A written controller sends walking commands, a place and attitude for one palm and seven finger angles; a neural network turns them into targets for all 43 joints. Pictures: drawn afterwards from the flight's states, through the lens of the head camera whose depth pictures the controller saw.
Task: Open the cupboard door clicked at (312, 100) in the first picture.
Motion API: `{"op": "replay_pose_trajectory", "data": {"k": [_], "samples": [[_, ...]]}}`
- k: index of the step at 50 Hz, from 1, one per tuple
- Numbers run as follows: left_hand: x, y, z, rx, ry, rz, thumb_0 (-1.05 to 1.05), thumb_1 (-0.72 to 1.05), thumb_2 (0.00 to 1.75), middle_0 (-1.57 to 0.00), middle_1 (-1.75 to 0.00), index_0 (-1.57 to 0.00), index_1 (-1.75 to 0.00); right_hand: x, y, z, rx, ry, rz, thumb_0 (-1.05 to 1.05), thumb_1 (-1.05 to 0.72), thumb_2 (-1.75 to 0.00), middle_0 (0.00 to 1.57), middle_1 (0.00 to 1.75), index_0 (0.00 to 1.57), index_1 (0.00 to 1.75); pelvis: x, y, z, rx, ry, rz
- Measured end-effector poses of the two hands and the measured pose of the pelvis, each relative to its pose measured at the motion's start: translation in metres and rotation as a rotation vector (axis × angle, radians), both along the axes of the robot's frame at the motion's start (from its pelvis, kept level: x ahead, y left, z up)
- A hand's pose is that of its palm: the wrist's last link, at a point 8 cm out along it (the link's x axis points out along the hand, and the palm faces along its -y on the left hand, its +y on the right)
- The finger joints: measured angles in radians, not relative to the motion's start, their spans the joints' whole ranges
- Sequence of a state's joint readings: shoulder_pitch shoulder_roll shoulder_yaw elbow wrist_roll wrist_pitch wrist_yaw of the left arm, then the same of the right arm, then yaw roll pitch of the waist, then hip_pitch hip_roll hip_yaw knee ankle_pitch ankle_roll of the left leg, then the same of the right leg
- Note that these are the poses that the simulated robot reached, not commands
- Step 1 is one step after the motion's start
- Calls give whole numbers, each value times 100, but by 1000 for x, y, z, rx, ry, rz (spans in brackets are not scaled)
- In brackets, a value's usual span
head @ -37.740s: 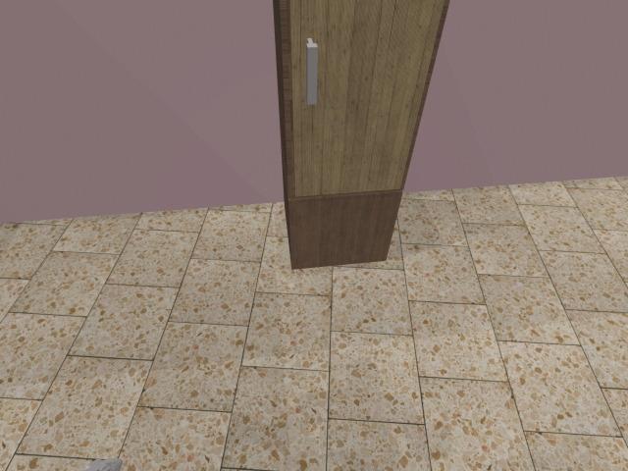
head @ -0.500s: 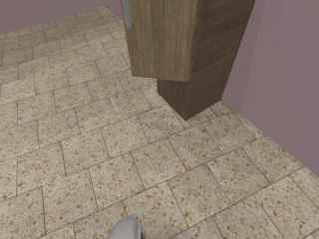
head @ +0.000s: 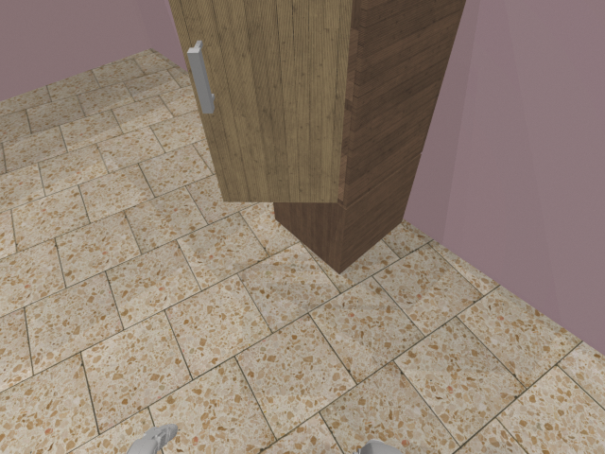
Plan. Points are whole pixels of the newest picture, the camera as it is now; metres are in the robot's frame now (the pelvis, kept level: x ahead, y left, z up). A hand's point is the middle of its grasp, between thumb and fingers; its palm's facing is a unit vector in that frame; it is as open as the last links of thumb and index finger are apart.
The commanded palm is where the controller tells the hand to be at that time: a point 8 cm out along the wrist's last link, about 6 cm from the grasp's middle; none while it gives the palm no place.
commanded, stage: take the last steps up to it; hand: left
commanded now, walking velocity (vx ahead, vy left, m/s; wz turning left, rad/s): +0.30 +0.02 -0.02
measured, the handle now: (203, 77) +0.82 +0.25 +0.07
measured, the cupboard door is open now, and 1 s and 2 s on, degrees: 46 46 46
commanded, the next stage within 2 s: come to a stop and stand still in 0.42 s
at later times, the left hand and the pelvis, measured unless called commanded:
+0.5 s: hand out of the picture +0.13 +0.19 -0.19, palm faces +0.10 -0.99 -0.13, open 7.3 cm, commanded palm none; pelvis +0.19 +0.03 -0.01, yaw +1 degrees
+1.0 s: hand (197, 340) +0.33 +0.21 -0.17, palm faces -0.01 -0.96 -0.29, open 7.4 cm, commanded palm none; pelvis +0.24 +0.01 -0.01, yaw -1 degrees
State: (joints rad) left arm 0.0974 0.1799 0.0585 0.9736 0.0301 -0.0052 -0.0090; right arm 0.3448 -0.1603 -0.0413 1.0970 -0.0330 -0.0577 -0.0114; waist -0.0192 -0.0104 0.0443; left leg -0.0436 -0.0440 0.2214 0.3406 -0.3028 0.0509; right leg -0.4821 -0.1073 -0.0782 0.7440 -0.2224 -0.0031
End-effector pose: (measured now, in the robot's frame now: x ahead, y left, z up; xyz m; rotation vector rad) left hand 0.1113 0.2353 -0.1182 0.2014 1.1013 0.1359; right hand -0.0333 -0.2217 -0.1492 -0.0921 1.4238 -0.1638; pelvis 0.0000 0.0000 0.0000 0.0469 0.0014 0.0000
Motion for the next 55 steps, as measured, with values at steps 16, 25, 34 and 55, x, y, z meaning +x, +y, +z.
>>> {"op": "replay_pose_trajectory", "data": {"k": [16,25,34,55], "samples": [[25,-14,-13,-19,187,91,-2,96,90,-21,-30,-20,-29,145,-14,11,-4,-8,3,1,-91,-90,19,30,20,30,118,-12,8,-49,7,17],[12,8,-46,-118,408,168,0,92,90,-20,-30,-20,-29,293,14,13,-89,-204,117,1,-93,-90,19,30,20,30,190,32,-12,-65,-7,19],[109,30,-36,-99,322,107,1,91,90,-20,-30,-19,-29,327,46,21,-99,-194,75,-1,-95,-90,20,30,20,30,229,53,2,-50,8,-12],[201,0,-10,36,142,8,0,91,90,-20,-30,-20,-29,288,-15,-5,-29,-11,-35,0,-91,-90,20,30,20,30,243,3,-1,-26,3,-18]]}}
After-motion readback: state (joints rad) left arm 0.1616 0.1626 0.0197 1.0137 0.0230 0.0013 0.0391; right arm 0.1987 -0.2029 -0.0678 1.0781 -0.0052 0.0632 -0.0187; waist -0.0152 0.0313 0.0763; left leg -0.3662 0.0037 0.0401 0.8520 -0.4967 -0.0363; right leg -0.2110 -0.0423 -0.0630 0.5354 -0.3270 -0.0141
